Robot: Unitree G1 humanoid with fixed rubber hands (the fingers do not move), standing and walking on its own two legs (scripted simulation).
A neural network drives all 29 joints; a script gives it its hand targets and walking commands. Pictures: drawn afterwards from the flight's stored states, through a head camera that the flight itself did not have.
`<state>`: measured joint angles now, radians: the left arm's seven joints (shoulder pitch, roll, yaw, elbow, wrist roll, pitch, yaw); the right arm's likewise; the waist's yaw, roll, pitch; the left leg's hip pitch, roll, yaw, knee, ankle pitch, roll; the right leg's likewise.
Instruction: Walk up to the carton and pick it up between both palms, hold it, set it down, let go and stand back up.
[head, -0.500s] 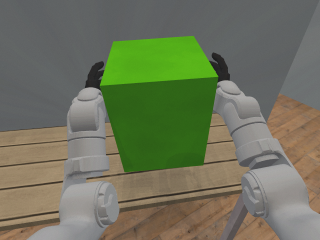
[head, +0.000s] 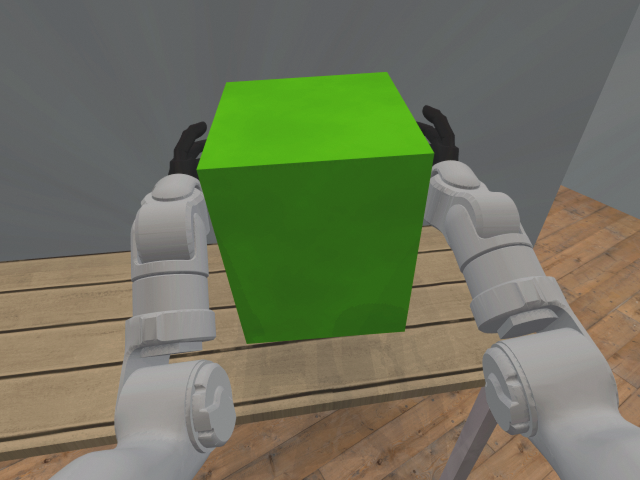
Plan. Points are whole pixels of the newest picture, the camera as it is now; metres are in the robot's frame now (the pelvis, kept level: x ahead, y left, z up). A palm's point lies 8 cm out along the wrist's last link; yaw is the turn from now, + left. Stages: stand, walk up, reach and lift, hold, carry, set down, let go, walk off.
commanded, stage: hold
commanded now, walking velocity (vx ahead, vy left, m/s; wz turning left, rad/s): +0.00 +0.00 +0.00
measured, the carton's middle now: (316, 208) +0.38 +0.01 +0.22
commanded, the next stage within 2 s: none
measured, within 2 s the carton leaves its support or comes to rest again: neither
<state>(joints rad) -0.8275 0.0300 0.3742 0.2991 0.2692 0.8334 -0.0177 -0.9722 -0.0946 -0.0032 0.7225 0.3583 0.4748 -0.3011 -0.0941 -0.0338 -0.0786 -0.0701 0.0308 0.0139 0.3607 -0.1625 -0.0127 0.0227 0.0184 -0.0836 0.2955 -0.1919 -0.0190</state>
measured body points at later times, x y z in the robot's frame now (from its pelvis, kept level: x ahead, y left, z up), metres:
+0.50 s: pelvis +0.00 +0.00 +0.00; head -0.08 +0.02 +0.44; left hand +0.38 +0.16 +0.26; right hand +0.38 -0.14 +0.27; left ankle +0.03 +0.12 -0.75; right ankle -0.01 -0.10 -0.75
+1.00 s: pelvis +0.01 +0.00 +0.00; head -0.07 +0.03 +0.44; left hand +0.39 +0.16 +0.25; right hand +0.39 -0.13 +0.27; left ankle +0.03 +0.12 -0.75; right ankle -0.01 -0.10 -0.75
